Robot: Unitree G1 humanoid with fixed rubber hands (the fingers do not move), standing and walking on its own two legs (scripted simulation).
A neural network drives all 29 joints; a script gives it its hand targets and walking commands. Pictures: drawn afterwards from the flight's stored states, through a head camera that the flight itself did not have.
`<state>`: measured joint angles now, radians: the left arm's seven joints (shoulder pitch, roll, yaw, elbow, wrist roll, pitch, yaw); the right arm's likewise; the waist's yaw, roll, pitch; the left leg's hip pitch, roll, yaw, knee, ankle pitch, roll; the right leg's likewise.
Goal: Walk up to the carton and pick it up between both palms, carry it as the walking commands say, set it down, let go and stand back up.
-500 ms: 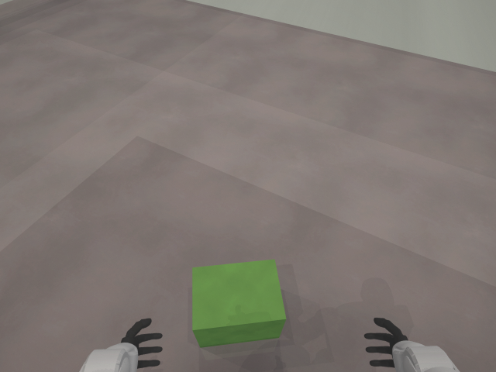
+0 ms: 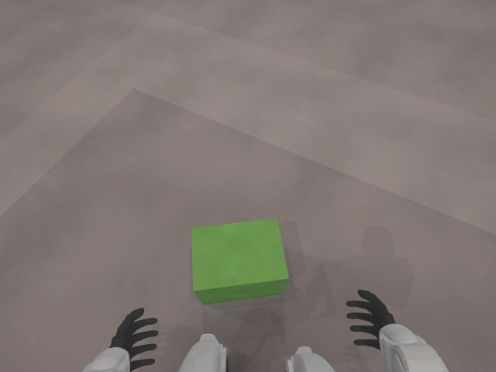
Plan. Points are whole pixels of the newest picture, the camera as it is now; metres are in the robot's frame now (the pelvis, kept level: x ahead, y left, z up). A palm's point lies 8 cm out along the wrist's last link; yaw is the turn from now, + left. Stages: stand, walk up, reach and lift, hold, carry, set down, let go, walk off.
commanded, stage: reach and lift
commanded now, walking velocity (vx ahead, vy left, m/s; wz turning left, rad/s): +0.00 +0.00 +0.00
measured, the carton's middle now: (238, 262) +0.46 +0.07 -0.60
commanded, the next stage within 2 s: none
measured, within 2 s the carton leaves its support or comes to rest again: neither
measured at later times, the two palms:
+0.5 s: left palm (126, 275) +0.30 +0.26 -0.13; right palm (361, 250) +0.35 -0.19 -0.12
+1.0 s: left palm (128, 214) +0.43 +0.29 -0.14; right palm (346, 188) +0.50 -0.19 -0.14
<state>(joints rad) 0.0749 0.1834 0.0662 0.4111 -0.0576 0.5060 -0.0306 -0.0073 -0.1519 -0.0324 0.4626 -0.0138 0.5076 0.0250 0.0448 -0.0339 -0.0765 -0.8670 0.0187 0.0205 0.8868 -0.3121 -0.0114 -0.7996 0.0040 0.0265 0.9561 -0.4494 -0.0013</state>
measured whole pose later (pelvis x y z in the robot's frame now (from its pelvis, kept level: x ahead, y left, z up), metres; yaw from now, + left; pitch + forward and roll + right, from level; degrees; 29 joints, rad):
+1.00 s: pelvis -0.03 +0.01 -0.06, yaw -2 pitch +43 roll -1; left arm -0.97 0.36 0.38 0.83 -0.06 0.20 -0.07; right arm -1.13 -0.39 -0.23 0.93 0.04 0.21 0.08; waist 0.09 -0.03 -0.05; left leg -1.51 0.03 0.00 1.02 -0.26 -0.01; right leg -1.45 0.03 0.04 1.09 -0.38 0.02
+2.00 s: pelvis -0.07 +0.01 -0.27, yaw -3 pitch +46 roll -1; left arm -1.35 0.46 0.38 0.96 -0.09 0.20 -0.03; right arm -1.47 -0.48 -0.15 1.02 0.10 0.23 0.02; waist 0.10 -0.03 0.14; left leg -2.22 0.01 -0.03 1.86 -0.44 -0.02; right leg -2.13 0.05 0.02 1.93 -0.61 0.03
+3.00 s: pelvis -0.08 +0.01 -0.35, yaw -3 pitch +36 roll +1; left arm -1.50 0.47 0.27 1.17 -0.18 0.08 0.03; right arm -1.59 -0.46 -0.02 1.12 0.19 0.16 -0.06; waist 0.11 -0.03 0.45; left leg -2.28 0.04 -0.02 2.15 -0.49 -0.02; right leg -2.21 0.04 0.01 2.24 -0.65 0.01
